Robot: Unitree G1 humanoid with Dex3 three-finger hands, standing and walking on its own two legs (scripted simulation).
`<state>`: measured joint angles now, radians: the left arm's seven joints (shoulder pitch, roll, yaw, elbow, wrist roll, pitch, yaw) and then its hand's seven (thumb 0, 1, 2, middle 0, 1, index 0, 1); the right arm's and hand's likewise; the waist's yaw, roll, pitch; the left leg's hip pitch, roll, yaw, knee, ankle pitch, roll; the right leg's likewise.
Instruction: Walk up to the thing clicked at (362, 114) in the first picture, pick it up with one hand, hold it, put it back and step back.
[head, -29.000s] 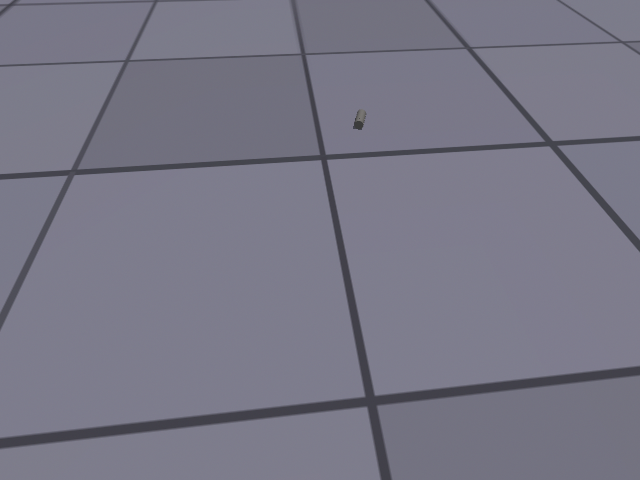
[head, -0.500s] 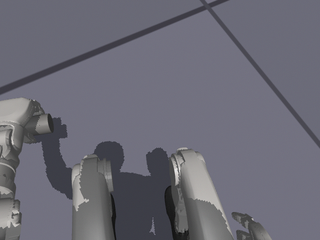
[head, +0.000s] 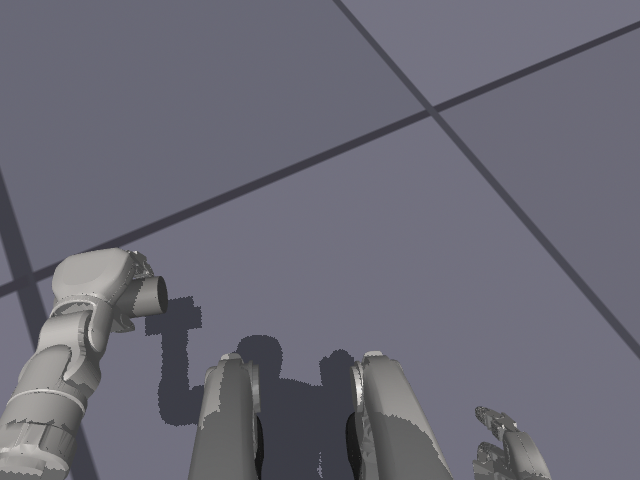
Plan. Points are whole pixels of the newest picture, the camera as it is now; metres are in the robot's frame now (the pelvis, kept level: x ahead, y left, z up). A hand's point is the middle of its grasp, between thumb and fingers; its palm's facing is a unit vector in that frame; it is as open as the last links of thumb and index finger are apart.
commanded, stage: lift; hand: left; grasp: from above
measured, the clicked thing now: (114, 301) +0.37 +0.28 -0.12
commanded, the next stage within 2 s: hold in 0.76 s
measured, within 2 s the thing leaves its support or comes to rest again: neither
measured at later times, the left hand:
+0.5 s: hand (74, 268) +0.35 +0.25 +0.06, palm faces -0.46 -0.11 -0.88, open 8.2 cm
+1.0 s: hand (65, 209) +0.38 +0.23 +0.13, palm faces -0.45 -0.11 -0.89, open 8.2 cm
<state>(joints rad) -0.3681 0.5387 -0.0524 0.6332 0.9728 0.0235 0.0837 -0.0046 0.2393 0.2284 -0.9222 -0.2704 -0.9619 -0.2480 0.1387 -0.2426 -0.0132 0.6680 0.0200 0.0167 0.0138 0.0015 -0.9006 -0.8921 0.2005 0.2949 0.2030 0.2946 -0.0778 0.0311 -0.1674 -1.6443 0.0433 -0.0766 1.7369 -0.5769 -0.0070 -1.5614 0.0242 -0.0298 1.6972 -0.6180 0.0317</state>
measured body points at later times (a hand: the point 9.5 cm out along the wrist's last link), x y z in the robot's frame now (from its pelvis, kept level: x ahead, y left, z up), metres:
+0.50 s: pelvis +0.04 +0.00 +0.15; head +0.11 +0.01 +0.60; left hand +0.37 +0.25 +0.11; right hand +0.14 -0.26 +0.03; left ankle +0.09 +0.12 -0.50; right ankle +0.08 -0.14 -0.50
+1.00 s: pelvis +0.08 +0.00 +0.21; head +0.12 +0.00 +0.66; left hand +0.40 +0.23 +0.18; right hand +0.17 -0.26 +0.08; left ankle +0.09 +0.12 -0.50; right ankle +0.08 -0.14 -0.50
